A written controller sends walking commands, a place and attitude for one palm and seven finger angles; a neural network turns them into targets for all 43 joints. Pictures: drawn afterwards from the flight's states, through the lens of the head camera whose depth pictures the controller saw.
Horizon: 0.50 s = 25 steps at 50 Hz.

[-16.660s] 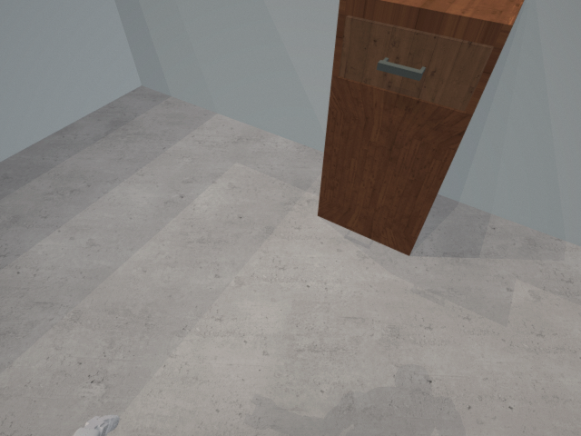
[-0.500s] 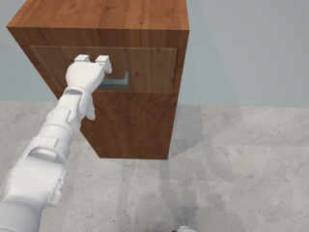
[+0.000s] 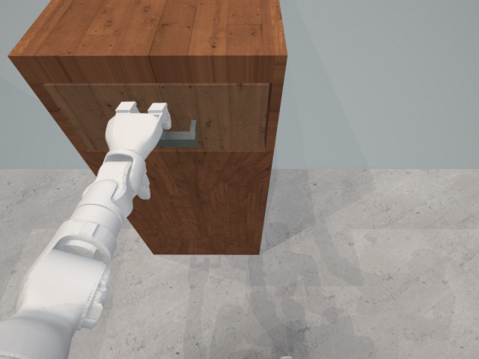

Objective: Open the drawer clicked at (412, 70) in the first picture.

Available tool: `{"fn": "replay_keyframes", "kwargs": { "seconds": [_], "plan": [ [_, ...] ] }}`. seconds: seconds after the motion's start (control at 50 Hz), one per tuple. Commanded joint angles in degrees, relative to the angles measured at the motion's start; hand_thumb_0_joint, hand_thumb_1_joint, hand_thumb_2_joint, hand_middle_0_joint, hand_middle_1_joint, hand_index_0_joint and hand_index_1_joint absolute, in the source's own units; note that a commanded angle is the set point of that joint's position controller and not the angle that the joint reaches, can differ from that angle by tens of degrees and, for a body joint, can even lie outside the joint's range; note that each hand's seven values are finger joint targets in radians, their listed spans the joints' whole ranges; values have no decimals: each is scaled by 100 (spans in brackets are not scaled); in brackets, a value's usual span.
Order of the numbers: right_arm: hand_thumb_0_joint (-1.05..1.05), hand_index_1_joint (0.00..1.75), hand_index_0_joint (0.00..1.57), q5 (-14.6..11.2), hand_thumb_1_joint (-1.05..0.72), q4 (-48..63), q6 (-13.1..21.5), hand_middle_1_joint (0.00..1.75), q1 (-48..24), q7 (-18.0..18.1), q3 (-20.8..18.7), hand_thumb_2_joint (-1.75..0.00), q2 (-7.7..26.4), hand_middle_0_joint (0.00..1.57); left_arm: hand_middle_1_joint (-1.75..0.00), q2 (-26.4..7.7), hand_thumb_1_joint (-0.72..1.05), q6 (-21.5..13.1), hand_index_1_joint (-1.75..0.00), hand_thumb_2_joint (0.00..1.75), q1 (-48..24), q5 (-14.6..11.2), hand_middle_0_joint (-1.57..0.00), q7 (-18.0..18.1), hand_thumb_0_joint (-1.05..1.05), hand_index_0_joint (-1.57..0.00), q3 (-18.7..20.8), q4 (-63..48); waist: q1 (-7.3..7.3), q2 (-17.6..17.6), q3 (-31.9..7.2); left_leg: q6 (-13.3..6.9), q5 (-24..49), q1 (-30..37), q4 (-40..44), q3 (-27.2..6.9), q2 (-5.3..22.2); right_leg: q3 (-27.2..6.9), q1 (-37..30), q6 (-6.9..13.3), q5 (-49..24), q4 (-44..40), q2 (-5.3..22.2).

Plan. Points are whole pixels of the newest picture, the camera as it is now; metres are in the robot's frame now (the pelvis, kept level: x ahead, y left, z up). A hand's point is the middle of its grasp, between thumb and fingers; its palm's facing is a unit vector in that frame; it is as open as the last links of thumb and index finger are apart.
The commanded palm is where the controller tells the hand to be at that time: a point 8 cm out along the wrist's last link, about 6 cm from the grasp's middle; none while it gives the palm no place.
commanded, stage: lower the fingers behind the handle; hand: left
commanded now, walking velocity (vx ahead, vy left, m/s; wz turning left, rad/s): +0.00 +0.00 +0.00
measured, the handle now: (164, 131) +0.53 +0.14 +0.04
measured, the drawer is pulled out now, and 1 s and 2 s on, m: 0.00 0.00 0.00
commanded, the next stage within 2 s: lift the fingers back up to retry in 0.70 s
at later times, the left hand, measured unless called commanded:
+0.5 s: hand (147, 153) +0.47 +0.17 +0.04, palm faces -0.01 +0.01 -1.00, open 13.8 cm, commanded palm +0.45 +0.17 +0.06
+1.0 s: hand (147, 148) +0.48 +0.17 +0.05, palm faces -0.02 +0.02 -1.00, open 13.8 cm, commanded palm +0.46 +0.17 +0.09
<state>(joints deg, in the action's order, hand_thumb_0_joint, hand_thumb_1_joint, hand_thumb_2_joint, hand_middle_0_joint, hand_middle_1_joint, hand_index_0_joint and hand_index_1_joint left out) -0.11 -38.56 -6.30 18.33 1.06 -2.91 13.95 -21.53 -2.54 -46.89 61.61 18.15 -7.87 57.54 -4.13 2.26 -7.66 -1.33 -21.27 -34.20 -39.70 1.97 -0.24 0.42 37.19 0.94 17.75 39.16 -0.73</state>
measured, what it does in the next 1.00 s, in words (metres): stands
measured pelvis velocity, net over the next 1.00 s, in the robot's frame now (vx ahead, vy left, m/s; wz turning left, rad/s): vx -0.02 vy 0.00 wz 0.00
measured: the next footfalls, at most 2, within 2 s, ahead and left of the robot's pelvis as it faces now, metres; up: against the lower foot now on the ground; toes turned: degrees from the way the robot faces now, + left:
none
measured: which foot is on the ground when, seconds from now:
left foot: down 0.00-1.00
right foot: down 0.00-1.00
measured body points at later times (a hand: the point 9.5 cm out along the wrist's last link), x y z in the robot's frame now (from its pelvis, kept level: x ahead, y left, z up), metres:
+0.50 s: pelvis -0.02 +0.00 -0.01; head +0.06 -0.01 +0.43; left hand +0.47 +0.17 +0.10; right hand +0.00 -0.27 -0.14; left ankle -0.03 +0.10 -0.72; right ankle +0.00 -0.11 -0.72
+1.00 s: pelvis -0.02 +0.00 -0.01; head +0.07 -0.01 +0.43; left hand +0.48 +0.16 +0.10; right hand +0.00 -0.27 -0.14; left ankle -0.03 +0.10 -0.72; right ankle +0.00 -0.11 -0.72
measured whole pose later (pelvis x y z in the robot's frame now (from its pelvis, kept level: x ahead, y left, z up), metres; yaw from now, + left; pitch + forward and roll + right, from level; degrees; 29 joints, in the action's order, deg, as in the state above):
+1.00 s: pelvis -0.02 +0.00 -0.01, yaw +0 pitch +18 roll +0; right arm -0.6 -38.8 -4.6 20.1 1.8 -2.4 14.8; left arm -23.1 2.8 -54.9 60.7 17.2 -9.3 63.4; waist -6.9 2.9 -7.2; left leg -1.6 -21.2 -41.0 -44.5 1.8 -0.3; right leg 0.6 43.6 0.8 17.2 43.0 -0.6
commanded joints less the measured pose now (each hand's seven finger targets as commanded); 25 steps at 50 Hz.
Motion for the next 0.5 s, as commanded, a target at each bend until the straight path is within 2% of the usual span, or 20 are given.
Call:
{"fn": "replay_keyframes", "kwargs": {
  "seconds": [0.0,0.02,0.04,0.06,0.08,0.12,0.14,0.16,0.2,0.22,0.24,0.26,0.28,0.32,0.34,0.38,0.4,0.42,0.46,0.48],
  "plan": [
    [0,30,20,40,-90,322,137,30,573,15,-326,-90,859,20,-120,-842,-50,143,-120,30,-2084,79,-30,190,0,-30,206,-551,-189,-284,-1796,-77,1969,697,158,3,-93,13,-983,124,-1691,-240,-144],
    [0,30,20,40,-90,321,127,30,571,6,-338,-90,875,20,-120,-940,-50,166,-120,30,-2136,85,-30,222,0,-30,298,-565,-164,-260,-1869,-67,2025,670,128,-12,-108,17,-1017,139,-1709,-207,-149],
    [0,30,20,41,-90,318,121,30,592,-1,-327,-90,866,20,-120,-840,-50,247,-120,30,-2082,100,-30,252,0,-30,201,-423,-184,-281,-1911,-71,1995,649,123,-16,-107,22,-1004,131,-1699,-179,-154],
    [0,30,20,29,-90,287,115,30,582,2,-326,-90,869,20,-120,-745,-50,329,-120,30,-2139,94,-30,269,0,-30,114,-308,-269,-368,-1734,-71,1872,593,114,-9,-93,35,-877,118,-1608,-207,-161],
    [0,30,20,25,-90,278,124,30,591,-8,-328,-90,868,20,-120,-616,-50,389,-120,30,-2185,80,-30,268,0,-30,7,-288,-286,-339,-1717,-68,1844,595,112,-13,-95,39,-816,116,-1562,-213,-162],
    [0,30,20,33,-90,257,115,30,616,-6,-337,-90,905,20,-120,-837,-50,469,-120,30,-2180,45,-30,278,0,-30,222,-186,-245,-363,-1814,-71,1856,560,103,-12,-97,38,-899,131,-1582,-193,-165],
    [0,30,20,20,-90,270,95,30,616,1,-316,-90,915,20,-120,-814,-50,523,-120,30,-2243,56,-30,255,0,-30,134,-136,-282,-332,-1848,-75,1798,505,91,-14,-105,14,-901,118,-1576,-160,-154],
    [0,30,20,18,-90,281,98,30,608,-1,-309,-90,898,20,-120,-650,-50,574,-120,30,-2223,13,-30,230,0,-30,27,-50,-307,-356,-1740,-78,1724,482,106,-9,-102,41,-852,113,-1515,-180,-160],
    [0,30,20,9,-90,281,96,30,612,3,-303,-90,910,20,-120,-567,-50,632,-120,30,-2056,2,-30,154,0,-30,-42,83,-303,-418,-1658,-81,1612,426,100,8,-103,35,-811,105,-1440,-205,-160],
    [0,30,20,11,-90,278,86,30,630,11,-297,-90,942,20,-120,-738,-50,631,-120,30,-2075,-5,-30,125,0,-30,113,134,-287,-471,-1691,-80,1618,378,102,-18,-96,42,-848,120,-1438,-182,-159],
    [0,30,20,7,-90,300,87,30,619,17,-290,-90,934,20,-120,-561,-50,639,-120,30,-2065,-27,-30,71,0,-30,-76,129,-332,-435,-1654,-95,1533,363,92,5,-101,27,-806,102,-1407,-190,-155],
    [0,30,20,3,-90,286,86,30,631,36,-280,-90,942,20,-120,-679,-50,641,-120,30,-2036,-23,-30,40,0,-30,21,210,-351,-512,-1560,-97,1417,284,78,7,-93,33,-747,94,-1323,-187,-151],
    [0,30,20,4,-90,313,98,30,621,38,-270,-90,944,20,-120,-542,-50,622,-120,30,-2067,-43,-30,-6,0,-30,-114,200,-368,-519,-1487,-101,1290,230,88,5,-102,29,-692,88,-1211,-204,-148],
    [0,30,20,4,-90,350,109,30,630,60,-266,-90,965,20,-120,-718,-50,554,-120,30,-1938,-93,-30,-72,0,-30,71,164,-297,-579,-1564,-109,1269,175,89,-5,-108,21,-813,100,-1215,-195,-145],
    [0,30,20,-2,-90,352,110,30,661,75,-250,-90,969,20,-120,-814,-50,530,-120,30,-1986,-93,-30,-97,0,-30,94,189,-320,-606,-1570,-122,1195,119,88,-6,-103,1,-826,84,-1176,-180,-136],
    [0,30,20,-8,-90,381,135,30,651,87,-252,-90,930,20,-120,-636,-50,450,-120,30,-2007,-104,-30,-146,0,-30,-62,81,-335,-518,-1569,-124,1146,152,65,-4,-96,-6,-735,80,-1102,-177,-134],
    [0,30,20,-8,-90,394,156,30,672,89,-255,-90,931,20,-120,-590,-50,414,-120,30,-1983,-114,-30,-153,0,-30,-73,40,-335,-594,-1553,-129,1056,136,68,-8,-96,3,-711,74,-1005,-198,-138],
    [0,30,20,-8,-90,378,166,30,690,91,-258,-90,945,20,-120,-738,-50,357,-120,30,-2075,-96,-30,-147,0,-30,31,-2,-325,-497,-1565,-122,1053,110,44,-18,-101,-11,-690,92,-979,-184,-136],
    [0,30,20,-15,-90,378,179,30,727,102,-246,-90,943,20,-120,-740,-50,328,-120,30,-1994,-63,-30,-133,0,-30,28,93,-323,-610,-1502,-131,949,9,28,-42,-93,-4,-607,85,-866,-153,-147],
    [0,30,20,-27,-90,378,192,30,729,99,-243,-90,938,20,-120,-645,-50,324,-120,30,-2045,-58,-30,-127,0,-30,-72,93,-371,-592,-1389,-127,870,-15,34,-44,-90,2,-499,83,-776,-174,-146]
  ]
}}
